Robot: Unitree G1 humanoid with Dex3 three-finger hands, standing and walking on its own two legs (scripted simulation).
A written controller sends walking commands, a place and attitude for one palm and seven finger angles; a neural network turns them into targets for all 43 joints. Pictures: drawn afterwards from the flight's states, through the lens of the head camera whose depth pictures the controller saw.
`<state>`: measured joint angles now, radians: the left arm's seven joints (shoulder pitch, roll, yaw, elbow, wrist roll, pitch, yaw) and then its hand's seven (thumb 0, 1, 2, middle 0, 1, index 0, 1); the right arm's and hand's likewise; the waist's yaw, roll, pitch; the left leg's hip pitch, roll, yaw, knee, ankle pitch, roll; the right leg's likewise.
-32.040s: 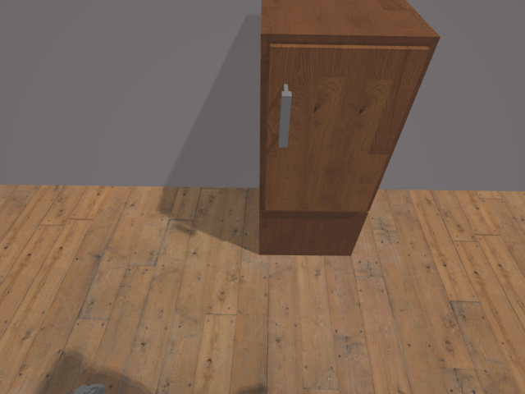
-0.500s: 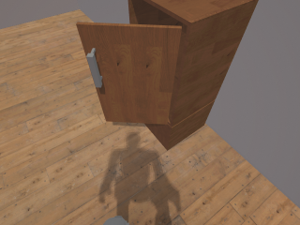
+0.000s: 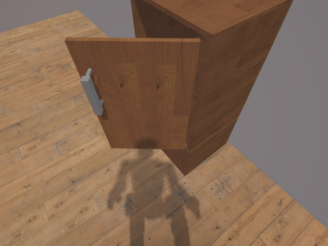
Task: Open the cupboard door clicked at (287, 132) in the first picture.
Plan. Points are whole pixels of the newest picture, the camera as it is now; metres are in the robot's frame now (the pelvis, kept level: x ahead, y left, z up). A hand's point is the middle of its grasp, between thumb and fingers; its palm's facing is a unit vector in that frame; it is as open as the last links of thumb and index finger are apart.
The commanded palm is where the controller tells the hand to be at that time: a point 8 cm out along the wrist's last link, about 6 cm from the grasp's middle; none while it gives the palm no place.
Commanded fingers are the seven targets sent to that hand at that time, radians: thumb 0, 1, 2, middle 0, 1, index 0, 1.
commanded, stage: come to a stop and stand still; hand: left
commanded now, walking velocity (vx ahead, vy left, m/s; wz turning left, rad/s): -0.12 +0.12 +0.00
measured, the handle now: (94, 92) +0.56 +0.27 +0.00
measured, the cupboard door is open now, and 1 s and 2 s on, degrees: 51 51 51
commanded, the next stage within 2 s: look again from close up in 1.50 s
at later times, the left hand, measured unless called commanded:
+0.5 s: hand out of the picture +0.01 +0.20 -0.17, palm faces +0.10 -0.98 -0.19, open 7.3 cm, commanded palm none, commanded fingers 0.00 0.90 0.90 -0.20 -0.30 -0.20 -0.30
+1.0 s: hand out of the picture +0.00 +0.20 -0.17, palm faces +0.02 -0.99 -0.15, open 7.3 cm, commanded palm none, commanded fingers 0.00 0.90 0.90 -0.20 -0.30 -0.20 -0.30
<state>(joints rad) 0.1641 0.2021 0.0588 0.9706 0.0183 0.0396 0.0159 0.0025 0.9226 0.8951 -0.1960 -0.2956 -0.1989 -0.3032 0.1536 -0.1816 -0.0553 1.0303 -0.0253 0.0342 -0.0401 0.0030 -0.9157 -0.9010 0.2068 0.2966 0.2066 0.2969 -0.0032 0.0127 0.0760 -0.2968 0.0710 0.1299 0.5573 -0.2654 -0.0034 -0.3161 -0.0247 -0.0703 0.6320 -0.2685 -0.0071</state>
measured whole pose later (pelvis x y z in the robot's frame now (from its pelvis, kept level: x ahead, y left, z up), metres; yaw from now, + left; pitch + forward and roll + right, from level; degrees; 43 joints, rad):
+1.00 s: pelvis +0.01 +0.04 +0.01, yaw -1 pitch +0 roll +0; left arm 0.26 0.16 0.00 1.16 0.01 0.01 0.03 0.01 0.93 0.90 -0.20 -0.30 -0.20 -0.30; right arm 0.30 -0.11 0.01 1.15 -0.01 -0.01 -0.04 0.01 -0.91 -0.90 0.20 0.30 0.20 0.30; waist 0.00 -0.04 0.03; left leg -0.09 -0.01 0.06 0.40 -0.30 0.03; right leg -0.19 -0.05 -0.05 0.41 -0.23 0.03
